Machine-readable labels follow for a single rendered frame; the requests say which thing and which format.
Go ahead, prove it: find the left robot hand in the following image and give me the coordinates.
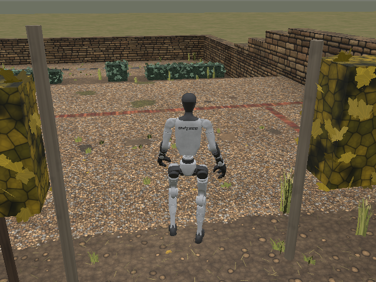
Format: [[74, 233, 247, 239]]
[[157, 156, 171, 167]]

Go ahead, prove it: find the robot left forearm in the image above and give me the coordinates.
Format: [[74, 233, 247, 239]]
[[159, 141, 167, 159]]

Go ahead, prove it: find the robot right forearm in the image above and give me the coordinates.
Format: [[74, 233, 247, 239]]
[[211, 143, 224, 166]]

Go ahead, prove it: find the robot right upper arm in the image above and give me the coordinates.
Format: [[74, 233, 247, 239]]
[[201, 119, 217, 152]]

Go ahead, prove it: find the humanoid robot torso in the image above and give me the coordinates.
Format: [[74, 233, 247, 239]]
[[175, 116, 202, 176]]

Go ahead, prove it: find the right robot hand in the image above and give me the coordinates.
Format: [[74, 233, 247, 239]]
[[213, 164, 226, 179]]

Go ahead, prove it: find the robot left upper arm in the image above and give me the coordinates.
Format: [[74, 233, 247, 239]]
[[162, 118, 176, 150]]

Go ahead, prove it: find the right robot shin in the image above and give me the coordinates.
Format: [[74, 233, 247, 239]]
[[196, 196, 206, 236]]

